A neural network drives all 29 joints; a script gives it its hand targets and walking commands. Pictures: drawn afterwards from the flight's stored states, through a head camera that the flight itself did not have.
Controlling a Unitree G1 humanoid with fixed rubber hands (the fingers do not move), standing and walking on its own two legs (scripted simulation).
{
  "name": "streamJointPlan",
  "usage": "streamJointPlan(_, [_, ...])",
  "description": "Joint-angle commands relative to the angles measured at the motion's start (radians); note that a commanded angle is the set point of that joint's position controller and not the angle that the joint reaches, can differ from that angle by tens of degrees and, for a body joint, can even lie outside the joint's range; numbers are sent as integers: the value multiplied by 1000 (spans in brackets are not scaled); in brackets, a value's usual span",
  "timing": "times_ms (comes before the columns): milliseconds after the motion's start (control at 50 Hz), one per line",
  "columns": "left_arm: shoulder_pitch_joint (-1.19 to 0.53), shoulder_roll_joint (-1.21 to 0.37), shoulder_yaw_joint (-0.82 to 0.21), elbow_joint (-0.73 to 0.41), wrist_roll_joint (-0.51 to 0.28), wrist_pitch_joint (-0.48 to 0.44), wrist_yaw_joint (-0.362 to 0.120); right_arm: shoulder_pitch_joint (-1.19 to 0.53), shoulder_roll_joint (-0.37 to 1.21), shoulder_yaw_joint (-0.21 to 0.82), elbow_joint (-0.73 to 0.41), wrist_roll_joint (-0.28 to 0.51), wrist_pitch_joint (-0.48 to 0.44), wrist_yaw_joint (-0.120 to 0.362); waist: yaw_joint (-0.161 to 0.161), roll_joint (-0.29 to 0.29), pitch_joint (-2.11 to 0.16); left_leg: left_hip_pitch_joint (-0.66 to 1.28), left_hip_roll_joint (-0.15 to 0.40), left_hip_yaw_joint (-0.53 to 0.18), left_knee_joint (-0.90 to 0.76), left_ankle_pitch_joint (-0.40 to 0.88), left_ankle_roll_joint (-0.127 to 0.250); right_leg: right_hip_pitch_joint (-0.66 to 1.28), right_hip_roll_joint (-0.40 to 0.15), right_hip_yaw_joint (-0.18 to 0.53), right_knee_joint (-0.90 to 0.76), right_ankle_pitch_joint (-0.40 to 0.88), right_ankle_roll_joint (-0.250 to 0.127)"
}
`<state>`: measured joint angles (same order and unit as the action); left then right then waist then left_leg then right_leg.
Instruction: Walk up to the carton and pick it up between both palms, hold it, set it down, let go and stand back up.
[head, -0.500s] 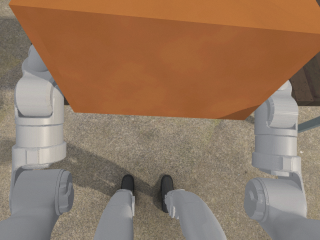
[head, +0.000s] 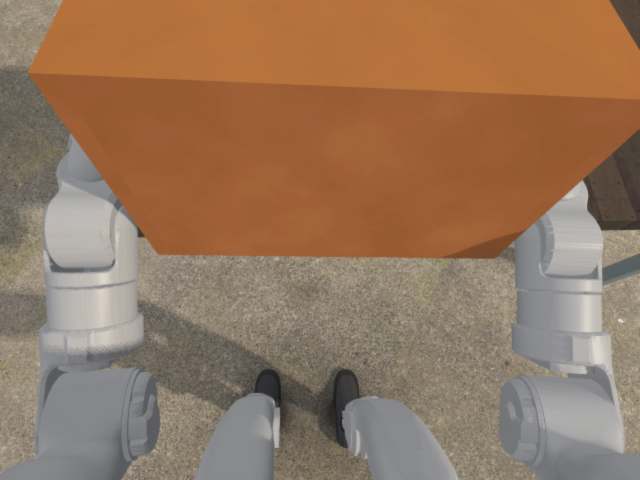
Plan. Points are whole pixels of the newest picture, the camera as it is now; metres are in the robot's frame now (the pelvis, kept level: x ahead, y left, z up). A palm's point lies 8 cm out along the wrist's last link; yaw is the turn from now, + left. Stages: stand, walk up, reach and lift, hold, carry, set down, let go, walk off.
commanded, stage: hold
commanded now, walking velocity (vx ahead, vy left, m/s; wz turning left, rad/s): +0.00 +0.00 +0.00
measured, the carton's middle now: (336, 61) +0.44 +0.00 +0.18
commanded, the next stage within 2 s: none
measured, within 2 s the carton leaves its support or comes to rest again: neither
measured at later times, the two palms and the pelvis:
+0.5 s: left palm (123, 113) +0.43 +0.19 +0.14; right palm (531, 137) +0.41 -0.20 +0.12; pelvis +0.00 +0.00 +0.00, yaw +0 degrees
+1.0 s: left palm (119, 114) +0.42 +0.19 +0.13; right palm (527, 136) +0.41 -0.20 +0.12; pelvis -0.01 -0.01 +0.00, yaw +1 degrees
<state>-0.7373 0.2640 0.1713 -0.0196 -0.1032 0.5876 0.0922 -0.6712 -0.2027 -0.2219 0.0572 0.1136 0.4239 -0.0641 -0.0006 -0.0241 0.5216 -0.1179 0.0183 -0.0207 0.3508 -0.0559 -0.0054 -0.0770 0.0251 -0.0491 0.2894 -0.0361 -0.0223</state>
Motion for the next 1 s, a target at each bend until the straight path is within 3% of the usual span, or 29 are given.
streamJointPlan(0, [-664, -511, -565, -382, -103, -86, -132, -734, 471, 626, -423, 98, -96, 102, -30, 48, -1434, 447, -57, 3, 19, 140, 25, 139, 46, -25, -21, 73, 53])
streamJointPlan(240, [-652, -504, -567, -417, -118, -86, -133, -732, 475, 644, -482, 95, -91, 96, -17, 38, -1442, 456, -55, 2, 20, 147, 31, 176, 48, -23, -10, 92, 55])
streamJointPlan(420, [-643, -481, -534, -375, -100, -69, -136, -732, 480, 631, -430, 78, -81, 103, -6, 22, -1441, 391, -55, 6, -3, 91, 46, 159, 37, -20, -19, 39, 59])
streamJointPlan(980, [-703, -483, -543, -359, -106, -76, -138, -785, 496, 607, -412, 65, -88, 103, -22, 40, -1440, 397, -55, 4, 4, 64, 49, 166, 33, -29, -10, 8, 59])
